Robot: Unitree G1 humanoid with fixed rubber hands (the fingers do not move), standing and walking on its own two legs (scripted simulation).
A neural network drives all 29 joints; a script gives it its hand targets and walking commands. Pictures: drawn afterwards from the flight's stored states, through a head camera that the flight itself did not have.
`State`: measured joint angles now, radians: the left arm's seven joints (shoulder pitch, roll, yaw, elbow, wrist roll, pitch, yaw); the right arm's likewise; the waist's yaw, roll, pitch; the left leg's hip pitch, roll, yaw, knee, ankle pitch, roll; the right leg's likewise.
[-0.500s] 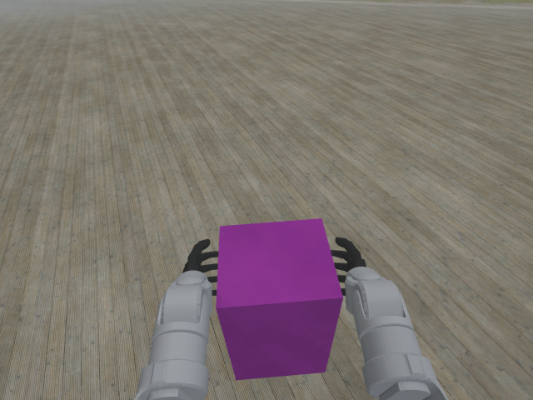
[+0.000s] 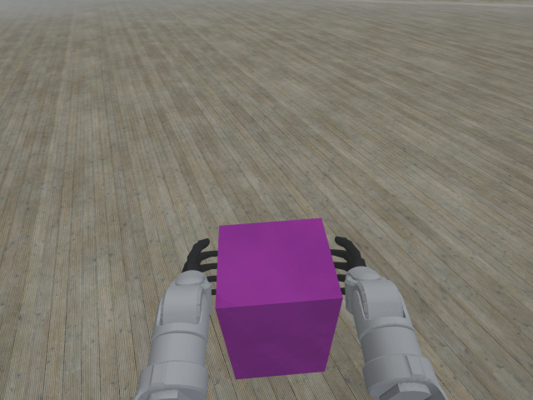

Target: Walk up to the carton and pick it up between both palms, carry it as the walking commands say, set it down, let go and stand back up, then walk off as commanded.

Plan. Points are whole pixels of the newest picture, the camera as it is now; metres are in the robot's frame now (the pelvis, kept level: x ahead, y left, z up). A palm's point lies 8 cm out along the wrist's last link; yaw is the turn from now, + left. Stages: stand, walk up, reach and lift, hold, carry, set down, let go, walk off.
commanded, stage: hold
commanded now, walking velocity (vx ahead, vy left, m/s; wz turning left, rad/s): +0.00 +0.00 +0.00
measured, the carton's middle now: (275, 304) +0.30 +0.00 -0.01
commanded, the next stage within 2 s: carry in 0.44 s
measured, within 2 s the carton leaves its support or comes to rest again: neither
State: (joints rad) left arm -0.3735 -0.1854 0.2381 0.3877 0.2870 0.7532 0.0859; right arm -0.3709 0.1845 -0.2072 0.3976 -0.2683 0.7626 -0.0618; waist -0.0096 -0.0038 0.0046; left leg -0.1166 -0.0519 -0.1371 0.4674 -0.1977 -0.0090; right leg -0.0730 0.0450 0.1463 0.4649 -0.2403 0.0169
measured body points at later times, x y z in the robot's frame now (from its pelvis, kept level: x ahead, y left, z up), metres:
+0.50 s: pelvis +0.00 +0.00 +0.00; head -0.05 +0.00 +0.44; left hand +0.31 +0.13 +0.05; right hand +0.31 -0.13 +0.04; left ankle +0.05 +0.12 -0.74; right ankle +0.02 -0.14 -0.74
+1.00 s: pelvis -0.07 +0.04 -0.01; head -0.05 +0.02 +0.44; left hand +0.21 +0.17 +0.07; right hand +0.21 -0.09 +0.06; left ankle -0.03 +0.14 -0.70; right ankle -0.05 -0.07 -0.74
